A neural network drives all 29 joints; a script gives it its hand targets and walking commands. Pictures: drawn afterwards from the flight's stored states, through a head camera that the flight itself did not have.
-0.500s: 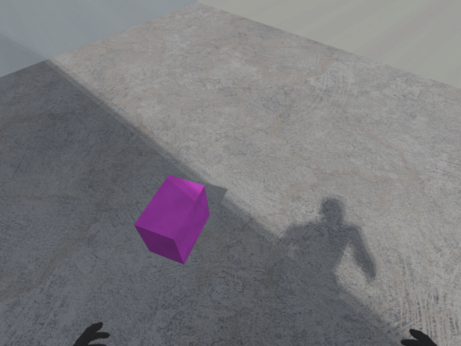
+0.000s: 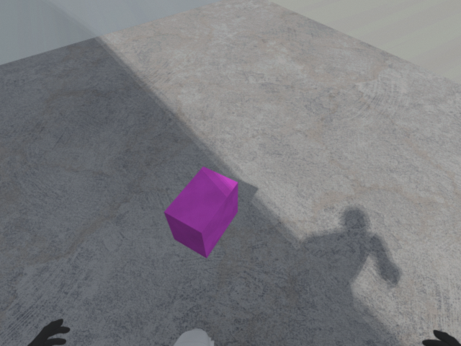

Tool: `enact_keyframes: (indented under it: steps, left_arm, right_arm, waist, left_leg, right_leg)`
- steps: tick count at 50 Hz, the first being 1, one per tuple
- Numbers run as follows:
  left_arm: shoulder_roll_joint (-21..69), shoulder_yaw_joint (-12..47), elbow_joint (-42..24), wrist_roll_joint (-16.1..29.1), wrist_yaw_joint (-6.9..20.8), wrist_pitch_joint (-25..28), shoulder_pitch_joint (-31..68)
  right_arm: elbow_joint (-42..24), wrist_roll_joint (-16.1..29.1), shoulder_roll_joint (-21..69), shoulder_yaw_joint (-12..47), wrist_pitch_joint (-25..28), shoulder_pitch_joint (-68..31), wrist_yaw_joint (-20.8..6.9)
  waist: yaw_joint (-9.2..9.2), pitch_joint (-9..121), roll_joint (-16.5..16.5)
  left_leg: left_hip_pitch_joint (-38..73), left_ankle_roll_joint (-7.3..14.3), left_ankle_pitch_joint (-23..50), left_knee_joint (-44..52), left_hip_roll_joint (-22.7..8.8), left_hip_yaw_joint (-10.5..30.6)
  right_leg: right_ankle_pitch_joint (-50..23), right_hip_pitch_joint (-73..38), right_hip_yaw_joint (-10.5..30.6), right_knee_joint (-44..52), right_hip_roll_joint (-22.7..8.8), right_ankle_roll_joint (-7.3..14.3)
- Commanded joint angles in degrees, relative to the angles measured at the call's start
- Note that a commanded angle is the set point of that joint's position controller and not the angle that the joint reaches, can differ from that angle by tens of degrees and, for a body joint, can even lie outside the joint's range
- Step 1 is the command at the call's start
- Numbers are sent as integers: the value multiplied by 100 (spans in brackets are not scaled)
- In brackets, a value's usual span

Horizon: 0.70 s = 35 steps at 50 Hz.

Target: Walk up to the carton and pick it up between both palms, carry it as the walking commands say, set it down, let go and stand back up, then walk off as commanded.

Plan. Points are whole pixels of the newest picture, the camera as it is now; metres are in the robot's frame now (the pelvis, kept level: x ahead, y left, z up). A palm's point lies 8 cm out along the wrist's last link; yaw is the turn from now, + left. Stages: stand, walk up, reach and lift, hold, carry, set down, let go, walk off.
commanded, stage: walk up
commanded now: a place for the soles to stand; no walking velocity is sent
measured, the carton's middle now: (204, 211) +0.74 +0.19 -0.64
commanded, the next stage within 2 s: none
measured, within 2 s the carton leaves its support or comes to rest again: neither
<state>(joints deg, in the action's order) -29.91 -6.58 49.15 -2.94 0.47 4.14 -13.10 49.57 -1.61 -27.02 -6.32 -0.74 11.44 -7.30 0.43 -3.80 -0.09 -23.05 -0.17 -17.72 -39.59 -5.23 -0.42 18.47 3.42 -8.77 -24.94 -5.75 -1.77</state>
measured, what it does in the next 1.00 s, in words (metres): walks ahead: left foot, then right foot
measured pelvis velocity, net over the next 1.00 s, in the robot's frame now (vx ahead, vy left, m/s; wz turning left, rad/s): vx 0.24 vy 0.06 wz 0.25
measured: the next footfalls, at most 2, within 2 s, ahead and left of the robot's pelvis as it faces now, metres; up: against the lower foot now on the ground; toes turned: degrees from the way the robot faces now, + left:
left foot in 0.04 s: +0.13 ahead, +0.16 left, +0.00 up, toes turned +4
right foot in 0.36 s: +0.24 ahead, -0.08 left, +0.00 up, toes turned +5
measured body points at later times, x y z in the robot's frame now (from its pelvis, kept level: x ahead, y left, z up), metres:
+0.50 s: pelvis +0.16 +0.03 -0.01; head +0.17 +0.02 +0.44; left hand +0.16 +0.39 -0.07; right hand +0.32 -0.28 -0.10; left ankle +0.15 +0.16 -0.69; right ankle +0.20 -0.08 -0.74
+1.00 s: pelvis +0.24 +0.06 -0.03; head +0.27 +0.07 +0.42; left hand +0.26 +0.40 -0.12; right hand +0.47 -0.22 -0.11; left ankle +0.26 +0.18 -0.74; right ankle +0.28 -0.08 -0.74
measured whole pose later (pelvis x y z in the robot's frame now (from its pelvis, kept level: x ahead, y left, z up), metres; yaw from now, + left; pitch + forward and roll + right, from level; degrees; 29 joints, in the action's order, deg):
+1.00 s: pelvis +0.24 +0.06 -0.03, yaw +14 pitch -2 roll -1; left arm -25.7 -1.5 43.6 -0.3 -0.2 2.0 -13.9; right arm 43.1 -0.1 -25.8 -2.2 2.0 9.7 0.4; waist 1.1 -4.4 -0.1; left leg -24.0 -0.1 -20.3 -46.1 0.5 2.3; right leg 24.1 19.4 -1.5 -45.2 -3.3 -2.2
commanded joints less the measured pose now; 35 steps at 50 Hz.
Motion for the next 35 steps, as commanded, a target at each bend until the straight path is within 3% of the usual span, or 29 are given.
enact_keyframes:
  steps: [1, 2, 3, 4, 5, 6, 7, 9, 11, 14, 15, 17, 18, 19, 20, 21, 22, 25, 28, 29, 31, 32, 33, 34, 35]
  left_arm:
    - [-949, -149, -594, -7, 60, 23, 460]
    - [-777, -77, -642, 18, 75, -18, 274]
    - [-443, 34, -853, 111, 88, -35, 249]
    - [-489, 79, -1069, 122, 72, -30, 393]
    - [-861, 11, -926, 167, 42, -86, 243]
    - [-906, -22, -797, 229, 57, -78, 28]
    - [-953, -67, -732, 256, 65, -65, -185]
    - [-851, -113, -642, 179, 134, -80, -455]
    - [-724, -129, -796, 133, 201, -88, -388]
    - [-618, -156, -923, 130, 258, -25, -396]
    - [-595, -172, -938, 131, 268, 5, -462]
    - [-619, -248, -891, 106, 245, 82, -921]
    - [-794, -322, -838, 82, 188, 127, -1346]
    - [-1271, -396, -864, 16, 128, 216, -1799]
    - [-1535, -433, -1053, 57, 101, 252, -1529]
    - [-1395, -397, -1218, 128, 87, 240, -1201]
    - [-1179, -352, -1273, 166, 84, 229, -965]
    - [-965, -249, -1356, 127, 114, 217, -874]
    - [-859, -113, -1412, 151, 98, 133, -948]
    - [-850, -76, -1433, 181, 77, 83, -968]
    - [-809, 2, -1493, 254, 44, -19, -890]
    - [-670, 63, -1526, 282, 29, -47, -913]
    - [-394, 161, -1624, 296, 19, -52, -975]
    - [-194, 241, -1652, 353, 6, -123, -1313]
    - [-603, 165, -1471, 353, -93, -237, -1182]
  right_arm:
    - [-282, 0, -726, -258, 166, 317, 20]
    - [-183, -43, -939, -324, 208, 871, 118]
    - [-212, -101, -1518, -436, 246, 1500, 246]
    - [-475, 16, -2086, -487, 308, 1390, 296]
    - [-630, 177, -1806, -396, 327, 952, 337]
    - [-737, 156, -1607, -326, 353, 710, 364]
    - [-848, 130, -1483, -262, 369, 562, 393]
    - [-946, 48, -1270, -185, 384, 588, 409]
    - [-1060, 23, -1313, -202, 415, 807, 390]
    - [-1288, 29, -1295, -206, 442, 748, 385]
    - [-1373, 34, -1283, -196, 439, 672, 388]
    - [-1535, 34, -1153, -124, 420, 498, 387]
    - [-1591, 5, -926, -42, 416, 567, 414]
    - [-1773, 55, -563, 72, 447, 481, 446]
    - [-1703, 71, -682, 65, 438, 562, 523]
    - [-1487, 121, -1018, -46, 442, 723, 565]
    - [-1356, 133, -1115, -84, 470, 899, 554]
    - [-1219, 102, -935, -70, 523, 1084, 447]
    - [-1347, 117, -539, 37, 488, 658, 450]
    - [-1358, 125, -489, 57, 484, 587, 481]
    - [-1298, 96, -503, 67, 511, 770, 570]
    - [-1259, 50, -632, 41, 528, 940, 626]
    - [-1268, -19, -992, -57, 560, 1227, 692]
    - [-1483, 4, -1505, -136, 607, 1152, 746]
    - [-1497, 148, -1476, -165, 587, 993, 765]
  waist:
    - [-319, 23, 442]
    - [-524, 252, -177]
    - [-905, 395, -1757]
    - [-848, 479, -2018]
    - [-477, 419, -496]
    - [-273, 258, -315]
    - [-147, 177, -420]
    - [-142, 146, -843]
    - [-235, 126, -1005]
    - [-184, 58, -964]
    - [-123, 74, -912]
    - [227, 175, -595]
    - [459, 215, -6]
    - [705, 171, 1218]
    - [519, -135, 927]
    - [314, -279, 326]
    - [181, -337, 295]
    - [126, -228, 914]
    - [186, -54, 1026]
    - [212, 65, 1004]
    - [29, 343, 852]
    - [-108, 470, 623]
    - [-282, 796, -245]
    - [-146, 1136, -1179]
    - [-161, 1232, -480]
  left_leg:
    - [1552, 40, 325, 560, 456, -674]
    - [2119, 150, -112, 697, 716, -644]
    - [2582, 684, -1580, 1897, -256, 1327]
    - [2245, 1514, -2572, 2988, -1410, 4308]
    - [1957, 1678, -2674, 2831, -1598, 4165]
    - [1648, 1631, -2201, 2609, -1416, 3603]
    - [1294, 1461, -1747, 2431, -1111, 2937]
    - [713, 1350, -864, 2268, -717, 2072]
    - [561, 1474, -925, 2263, -762, 2061]
    - [251, 1442, -1300, 2206, -697, 1996]
    - [79, 1395, -1344, 2099, -652, 1907]
    - [-665, 1084, -1682, 1452, -332, 1520]
    - [-1201, 852, -1884, 516, -15, 1284]
    - [-2123, 468, -1773, -1393, 819, 749]
    - [-2557, 303, -1465, -2460, 917, 788]
    - [-2394, 270, -1002, -2691, 568, 1200]
    - [-2126, 214, -653, -2537, 439, 1162]
    - [-1223, 31, -614, -1479, 417, 534]
    - [-228, 44, -162, -460, 517, -59]
    - [79, 75, 203, -227, 592, -218]
    - [1013, 245, 937, 540, 795, -344]
    - [1594, 349, 1083, 812, 776, -146]
    - [2279, 572, 1100, 1102, -29, 1042]
    - [2330, 1450, 1842, 1396, -1568, 3331]
    - [1985, 1819, 1810, 1290, -1653, 3353]
  right_leg:
    - [1331, 1768, 191, 36, -741, 899]
    - [1025, 1994, 26, -1088, -515, 796]
    - [894, 2913, -365, -3255, 123, 485]
    - [1838, 3776, 619, -4293, 548, 369]
    - [1225, 3617, 1221, -4508, 126, 386]
    - [913, 3444, 1212, -4346, -58, 337]
    - [754, 3094, 1208, -3766, -164, 304]
    - [824, 2399, 925, -2823, -13, 234]
    - [853, 2272, 813, -2386, 115, 248]
    - [282, 1980, 689, -1806, 256, 316]
    - [144, 1721, 614, -1586, 318, 343]
    - [-240, 517, 486, -879, 529, 459]
    - [235, -157, 834, -565, 481, 529]
    - [2297, -363, 3282, 783, -913, 1045]
    - [3283, 47, 4959, 1524, -2042, 1584]
    - [2869, 342, 4622, 1322, -1983, 1764]
    - [2231, 517, 3914, 1181, -1658, 1722]
    - [-85, 919, 2134, 820, -1094, 1516]
    - [-2705, 1188, 1203, 139, -897, 1359]
    - [-3141, 1222, 1076, -96, -856, 1282]
    - [-2704, 1566, 817, -788, -662, 1026]
    - [-2407, 1904, 719, -1243, -575, 866]
    - [-1564, 2432, 522, -2339, -321, 566]
    - [975, 2953, 605, -3197, 340, 214]
    - [1739, 2670, 1109, -3586, 252, 256]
